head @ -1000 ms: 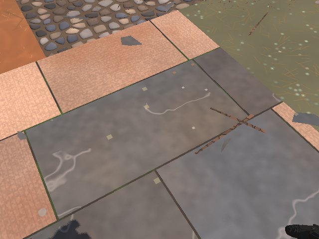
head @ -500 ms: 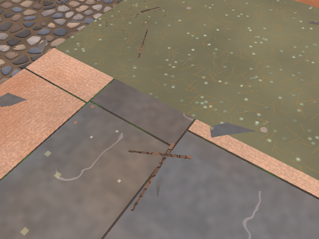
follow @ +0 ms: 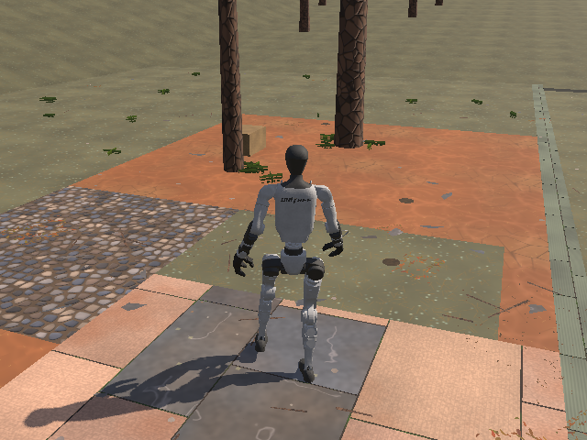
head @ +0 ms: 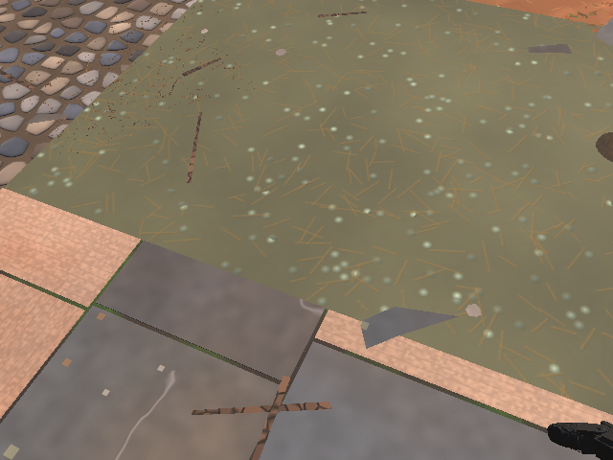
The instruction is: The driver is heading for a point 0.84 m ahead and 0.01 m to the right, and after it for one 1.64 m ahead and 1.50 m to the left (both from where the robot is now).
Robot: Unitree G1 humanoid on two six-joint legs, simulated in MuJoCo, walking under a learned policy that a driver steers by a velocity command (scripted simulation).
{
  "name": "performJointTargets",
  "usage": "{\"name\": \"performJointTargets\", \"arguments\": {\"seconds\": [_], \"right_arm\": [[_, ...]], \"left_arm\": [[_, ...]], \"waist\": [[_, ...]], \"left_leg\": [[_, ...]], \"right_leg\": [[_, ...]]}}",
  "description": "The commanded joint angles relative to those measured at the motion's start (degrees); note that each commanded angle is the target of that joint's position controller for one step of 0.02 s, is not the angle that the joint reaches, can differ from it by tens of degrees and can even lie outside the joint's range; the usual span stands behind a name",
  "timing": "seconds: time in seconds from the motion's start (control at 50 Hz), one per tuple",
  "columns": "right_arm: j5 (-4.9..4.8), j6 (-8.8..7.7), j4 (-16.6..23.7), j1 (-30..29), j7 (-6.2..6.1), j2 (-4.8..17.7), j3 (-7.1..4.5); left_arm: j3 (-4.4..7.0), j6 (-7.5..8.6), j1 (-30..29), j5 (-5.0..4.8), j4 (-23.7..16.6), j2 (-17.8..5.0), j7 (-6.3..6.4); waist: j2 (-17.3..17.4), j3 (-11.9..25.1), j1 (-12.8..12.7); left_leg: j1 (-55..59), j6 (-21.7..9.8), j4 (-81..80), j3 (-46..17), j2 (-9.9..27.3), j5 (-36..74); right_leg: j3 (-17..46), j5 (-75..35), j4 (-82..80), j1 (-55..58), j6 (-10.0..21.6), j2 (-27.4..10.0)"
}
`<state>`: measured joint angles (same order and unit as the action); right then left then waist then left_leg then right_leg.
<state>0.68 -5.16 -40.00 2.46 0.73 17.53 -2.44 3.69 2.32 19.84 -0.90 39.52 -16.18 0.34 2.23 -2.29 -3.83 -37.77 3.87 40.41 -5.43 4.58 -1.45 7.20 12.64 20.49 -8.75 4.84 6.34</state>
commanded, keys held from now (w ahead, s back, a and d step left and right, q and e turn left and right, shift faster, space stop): w+e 0.16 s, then w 0.10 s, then s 0.40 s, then w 0.34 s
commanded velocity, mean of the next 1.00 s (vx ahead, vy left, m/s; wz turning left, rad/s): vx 0.24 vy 0.00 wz -0.24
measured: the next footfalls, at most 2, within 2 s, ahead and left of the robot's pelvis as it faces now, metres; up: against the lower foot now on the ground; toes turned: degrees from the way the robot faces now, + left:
left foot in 0.16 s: +0.28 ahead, +0.14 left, +0.00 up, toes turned -10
right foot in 0.56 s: +0.38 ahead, -0.12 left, +0.00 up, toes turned -9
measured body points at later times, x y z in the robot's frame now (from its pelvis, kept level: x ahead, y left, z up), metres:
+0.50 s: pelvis +0.24 +0.03 +0.00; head +0.28 +0.02 +0.45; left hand +0.49 +0.24 -0.09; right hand +0.23 -0.25 -0.13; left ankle +0.24 +0.15 -0.75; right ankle +0.34 -0.12 -0.72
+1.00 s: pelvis +0.31 +0.02 +0.00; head +0.31 +0.04 +0.45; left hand +0.51 +0.25 -0.11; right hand +0.24 -0.25 -0.12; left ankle +0.27 +0.13 -0.75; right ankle +0.34 -0.13 -0.69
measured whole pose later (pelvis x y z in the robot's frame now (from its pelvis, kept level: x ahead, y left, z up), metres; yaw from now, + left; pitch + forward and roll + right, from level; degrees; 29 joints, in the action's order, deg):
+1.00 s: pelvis +0.31 +0.02 +0.00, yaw -11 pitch +1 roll -2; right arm 0.6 -2.1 -53.5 23.5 -1.4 14.8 -2.1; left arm 4.5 1.3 10.2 -0.9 45.9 -15.9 0.6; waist -0.7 2.9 3.1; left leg -6.4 -1.4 22.7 0.7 1.5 -17.6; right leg 1.1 13.7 50.4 -31.2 0.7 1.3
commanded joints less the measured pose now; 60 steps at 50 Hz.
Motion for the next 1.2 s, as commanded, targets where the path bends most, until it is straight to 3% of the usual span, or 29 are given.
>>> {"name": "performJointTargets", "arguments": {"seconds": [0.02, 0.1, 0.14, 0.16, 0.18, 0.2, 0.24, 0.28, 0.34, 0.4, 0.48, 0.54, 0.56, 0.58, 0.6, 0.64, 0.66, 0.7, 0.76, 0.84, 0.86, 0.88, 0.9, 0.92, 0.94, 0.98, 1.02, 1.1, 1.2], "right_arm": [[-0.79, -0.97, 4.8, -5.7, 0.53, 3.5, -0.68], [-1.14, -1.7, 5.1, -4.5, 0.96, 6.2, -1.93], [-0.82, -2.12, 3.3, 3.2, 0.5, 7.5, -3.1], [0.19, -2.4, 2.6, 10.9, 0.06, 10.0, -3.96], [1.14, -1.79, 0.9, 17.8, -0.04, 15.1, -5.18], [-0.55, -1.46, 0.0, 19.2, 0.63, 11.6, -4.64], [-0.47, -0.75, 0.7, 13.9, 0.45, 6.0, -2.94], [0.55, -0.58, 0.2, 10.1, 0.34, 3.6, -1.9], [0.46, -1.34, -1.3, 8.0, 0.38, 3.0, -1.45], [-0.6, -0.16, -2.8, 7.4, -0.45, 6.8, -2.44], [-1.77, 1.89, -4.6, 9.9, -1.35, 7.8, -2.49], [-2.5, 2.63, -5.2, 9.2, -1.63, 7.0, -2.02], [-1.56, 2.38, -6.0, 12.4, -1.45, 5.8, -1.57], [0.67, 1.77, -5.6, 16.3, -1.01, 3.1, -0.5], [-0.34, 2.59, -6.3, 17.9, -0.89, 1.3, 0.3], [-1.51, 5.12, -6.5, 15.0, -1.6, 6.2, -1.17], [-1.32, 6.55, -7.4, 14.8, -2.48, 6.8, -1.68], [-1.1, 8.52, -8.5, 17.1, -3.2, 5.6, -1.84], [-0.47, 7.99, -8.0, 15.6, -2.84, 2.2, -0.79], [0.05, 6.46, -10.5, 19.7, -1.96, 3.1, -0.9], [0.68, 6.14, -11.5, 22.3, -1.88, 3.1, -0.66], [0.9, 5.62, -12.5, 26.8, -2.03, 5.1, -0.82], [0.71, 4.98, -11.4, 23.5, -1.51, 12.8, -2.89], [1.47, 3.55, -9.4, 18.1, -2.1, 11.9, -2.62], [0.91, 2.22, -9.0, 14.9, -2.57, 9.4, -2.14], [-0.82, 1.1, -9.6, 16.3, -2.43, 6.7, -1.64], [-0.98, 0.72, -11.2, 20.4, -2.21, 3.8, -0.87], [-0.72, 1.34, -12.4, 24.1, -2.15, 5.2, -1.15], [-1.82, 1.82, -13.7, 26.1, -1.89, 7.8, -2.12]], "left_arm": [[3.03, 0.68, 0.1, -0.49, -2.7, -10.5, 0.62], [2.98, 0.03, 0.9, -0.64, -1.6, -9.7, 0.85], [2.39, -0.3, 0.0, -0.38, -1.8, -7.7, 0.76], [1.15, -0.15, -0.1, 0.19, -2.6, -4.4, 0.53], [0.0, 0.35, 7.5, -0.93, -3.7, -0.8, 0.61], [0.38, 0.7, 8.8, -1.57, -2.8, -5.1, 0.79], [1.44, 0.39, -0.9, -0.76, -3.1, -9.0, 0.82], [1.49, 0.58, -5.0, 0.11, -4.1, -7.2, 0.6], [0.66, -0.02, -3.1, 0.72, -3.3, -3.3, 0.89], [-0.38, -0.1, -4.4, 1.2, -3.1, -1.7, 0.52], [0.09, -0.37, -8.9, 0.88, -3.7, -3.7, -0.88], [1.21, -0.25, -7.4, 1.66, -3.0, -5.6, -1.12], [1.97, -0.22, -7.6, 2.11, -3.6, -8.7, -0.57], [2.22, -0.74, -8.1, 3.15, -5.0, -11.9, 0.23], [0.61, -1.26, -7.5, 3.53, -4.8, -6.8, 0.33], [0.42, -1.66, -10.2, 2.08, -4.1, -6.2, -0.58], [1.04, -2.0, -11.3, 1.71, -3.9, -8.3, -0.67], [0.36, -2.32, -15.7, 1.62, -3.3, -6.6, -0.51], [0.25, -2.76, -17.6, 1.72, -1.2, -5.1, 0.17], [1.5, -3.09, -14.9, -0.08, 1.0, -7.9, 1.7], [1.09, -2.87, -16.7, -0.1, 0.5, -5.9, 1.76], [0.11, -2.36, -18.2, 0.13, -0.3, -1.2, 1.44], [0.74, -0.97, -21.7, -1.04, -2.9, -3.0, 0.77], [2.0, 0.1, -21.7, -1.65, -2.4, -6.6, 0.8], [2.35, 0.54, -18.5, -1.21, -0.7, -6.8, 0.52], [2.45, 0.74, -16.9, 0.51, 1.4, -5.6, 0.24], [2.04, 1.03, -18.0, 0.57, 1.8, -3.1, -0.3], [0.7, 1.68, -22.5, -0.18, 0.9, -0.4, -1.4], [0.06, 2.32, -26.0, -0.82, -0.5, -1.8, -2.78]], "waist": [[-6.3, 1.3, -0.1], [-8.5, 1.7, 1.2], [-9.1, 4.8, 5.3], [-5.1, 11.7, 8.8], [11.4, 20.4, 6.9], [14.2, 19.7, 7.3], [3.3, 6.9, 8.2], [2.7, 0.8, 5.8], [3.7, 2.6, 2.7], [5.0, 7.3, 2.9], [4.8, 8.0, 4.7], [2.9, 7.0, 2.4], [-1.5, 8.0, 3.1], [-11.9, 12.2, 5.6], [-16.6, 17.8, 4.3], [-10.9, 15.1, 3.5], [-8.6, 13.2, 3.4], [-7.4, 12.3, 6.3], [-14.9, 9.3, 6.1], [-11.4, 6.4, 7.6], [-8.5, 3.8, 9.0], [3.5, 3.7, 9.8], [13.9, -4.1, 9.8], [9.3, -8.2, 7.8], [8.4, -7.9, 5.3], [6.3, -5.2, 5.7], [5.1, -3.0, 6.7], [5.8, -3.0, 9.2], [6.7, -5.4, 10.1]], "left_leg": [[9.7, 0.1, -7.2, 2.0, -3.8, 7.0], [12.6, -2.4, -11.5, 0.3, -4.3, -0.5], [23.7, -4.9, -14.7, 1.9, -4.3, -2.4], [37.2, -8.4, -13.5, -4.7, 3.3, -4.1], [57.1, -17.9, -17.6, -29.1, 16.7, -15.1], [57.8, -19.7, -22.8, -42.8, 19.7, -30.3], [44.1, -15.6, -24.6, -27.0, 14.4, -26.7], [33.0, -14.9, -26.3, -16.2, 10.1, -7.5], [28.6, -15.6, -23.9, -4.6, 8.1, 32.4], [28.6, -15.3, -23.2, 1.8, 6.7, 40.8], [30.2, -14.3, -21.5, 2.3, 6.8, 29.9], [28.1, -11.2, -14.1, 1.8, 5.2, 19.0], [25.5, -7.9, -9.3, 3.3, 1.9, 10.4], [17.2, -4.2, 0.7, 6.6, -3.2, -14.1], [14.7, -1.7, 10.3, 3.5, -4.4, -36.7], [11.2, -0.1, 21.6, 1.6, -3.8, -39.2], [9.9, 0.6, 25.6, 1.9, -4.3, -37.7], [15.5, 1.4, 22.7, 2.0, -2.9, -29.7], [21.5, 0.9, 7.1, 7.2, -3.9, -24.6], [31.7, -5.3, -10.2, 11.2, -6.1, -18.1], [33.8, -8.0, -15.5, 7.9, -4.3, -22.0], [39.1, -12.1, -23.5, -8.3, 7.4, -33.7], [30.4, -19.0, -35.6, -28.6, 19.0, -49.2], [27.9, -19.1, -37.8, -29.4, 19.0, -46.6], [30.3, -16.4, -36.5, -23.6, 16.3, -39.0], [35.9, -13.5, -35.5, -14.9, 12.6, -28.5], [38.2, -12.5, -35.0, -8.4, 10.1, -19.2], [36.7, -12.3, -34.5, -1.4, 7.9, -10.8], [35.8, -13.4, -33.1, -1.3, 10.8, -8.6]], "right_leg": [[10.3, -6.8, -5.6, -6.8, 8.0, -11.9], [16.8, -5.3, 1.3, -0.7, 6.4, -14.0], [16.2, -9.0, 8.4, -1.6, 4.1, -11.2], [12.4, -5.4, 22.1, -6.9, 2.0, -8.0], [3.7, 15.1, 41.9, -25.6, -2.7, 0.3], [4.1, 20.9, 51.5, -34.9, -3.7, -2.7], [2.1, 11.8, 54.1, -36.1, -4.3, -6.8], [1.5, 7.7, 48.3, -31.9, -4.3, -9.0], [-1.3, 9.2, 38.0, -24.5, -6.3, -8.2], [-4.4, -1.4, 25.1, -17.4, -7.1, -7.6], [-5.0, -9.3, 15.5, -11.9, -6.2, -6.3], [-5.2, -16.6, 4.4, -4.0, -2.9, -5.6], [-1.1, -35.8, 2.6, 1.2, -0.7, -10.2], [9.9, -64.1, 7.3, 10.7, 5.8, -22.0], [16.2, -68.7, 6.6, 11.7, 13.9, -29.0], [12.7, -58.5, 5.7, 7.1, 13.1, -25.1], [11.5, -53.3, 4.4, 4.1, 12.0, -24.0], [7.6, -21.5, -0.8, -5.6, 8.7, -19.6], [4.9, 12.2, -6.4, -11.8, 5.3, -14.1], [6.5, 25.5, -7.0, -16.6, 2.7, -14.4], [4.6, 25.5, -2.8, -20.9, -0.1, -12.0], [-1.3, 22.7, 15.6, -30.3, -3.3, -7.1], [-7.1, 14.8, 25.3, -39.0, -4.5, -3.1], [-2.2, 9.7, 30.6, -39.7, -3.7, -6.5], [-1.5, 4.0, 32.0, -40.4, -3.5, -7.3], [-3.1, -0.8, 32.9, -40.6, -4.2, -8.5], [-5.5, -5.6, 32.0, -38.7, -4.8, -8.8], [-8.5, -10.5, 20.3, -31.8, -6.0, -8.5], [-9.6, -7.6, 11.0, -24.4, -4.6, -8.0]]}}
Keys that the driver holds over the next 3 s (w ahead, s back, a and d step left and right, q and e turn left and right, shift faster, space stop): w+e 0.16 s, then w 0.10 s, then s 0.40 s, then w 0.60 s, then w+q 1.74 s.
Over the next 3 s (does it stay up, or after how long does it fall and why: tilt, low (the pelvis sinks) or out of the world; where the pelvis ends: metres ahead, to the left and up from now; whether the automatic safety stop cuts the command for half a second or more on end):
stays up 1.27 0.13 -0.01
